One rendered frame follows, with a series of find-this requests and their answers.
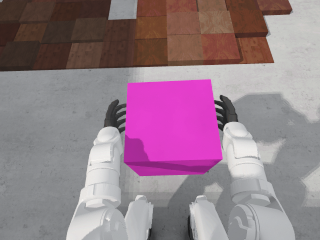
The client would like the left robot thigh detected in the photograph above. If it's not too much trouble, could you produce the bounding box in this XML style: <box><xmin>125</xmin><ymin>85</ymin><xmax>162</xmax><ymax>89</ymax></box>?
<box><xmin>124</xmin><ymin>199</ymin><xmax>154</xmax><ymax>240</ymax></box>

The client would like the robot left forearm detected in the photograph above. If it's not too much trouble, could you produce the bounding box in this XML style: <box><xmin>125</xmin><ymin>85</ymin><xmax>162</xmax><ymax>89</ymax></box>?
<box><xmin>66</xmin><ymin>126</ymin><xmax>124</xmax><ymax>240</ymax></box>

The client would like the robot right shin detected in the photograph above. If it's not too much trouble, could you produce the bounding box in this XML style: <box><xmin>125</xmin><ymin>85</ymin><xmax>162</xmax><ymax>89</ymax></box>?
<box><xmin>192</xmin><ymin>195</ymin><xmax>215</xmax><ymax>240</ymax></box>

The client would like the left robot upper arm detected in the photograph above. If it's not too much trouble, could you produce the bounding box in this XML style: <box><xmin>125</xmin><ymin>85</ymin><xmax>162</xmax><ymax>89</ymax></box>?
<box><xmin>67</xmin><ymin>207</ymin><xmax>128</xmax><ymax>240</ymax></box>

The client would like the left robot hand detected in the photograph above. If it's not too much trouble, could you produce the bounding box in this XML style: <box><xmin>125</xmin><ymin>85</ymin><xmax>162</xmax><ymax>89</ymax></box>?
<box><xmin>103</xmin><ymin>99</ymin><xmax>127</xmax><ymax>134</ymax></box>

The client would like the right robot upper arm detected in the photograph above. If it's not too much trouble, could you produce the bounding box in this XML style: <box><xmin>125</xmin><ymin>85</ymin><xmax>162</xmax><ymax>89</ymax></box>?
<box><xmin>227</xmin><ymin>203</ymin><xmax>295</xmax><ymax>240</ymax></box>

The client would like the right robot hand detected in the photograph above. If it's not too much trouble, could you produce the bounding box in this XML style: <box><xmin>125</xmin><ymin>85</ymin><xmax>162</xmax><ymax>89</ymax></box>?
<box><xmin>214</xmin><ymin>95</ymin><xmax>239</xmax><ymax>132</ymax></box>

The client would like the robot right forearm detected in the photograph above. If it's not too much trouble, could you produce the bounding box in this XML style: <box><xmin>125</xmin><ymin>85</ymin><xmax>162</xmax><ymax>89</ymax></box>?
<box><xmin>221</xmin><ymin>121</ymin><xmax>295</xmax><ymax>237</ymax></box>

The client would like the carton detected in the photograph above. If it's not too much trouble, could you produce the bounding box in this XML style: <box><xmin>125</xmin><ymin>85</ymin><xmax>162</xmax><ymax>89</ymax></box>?
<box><xmin>123</xmin><ymin>79</ymin><xmax>223</xmax><ymax>176</ymax></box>

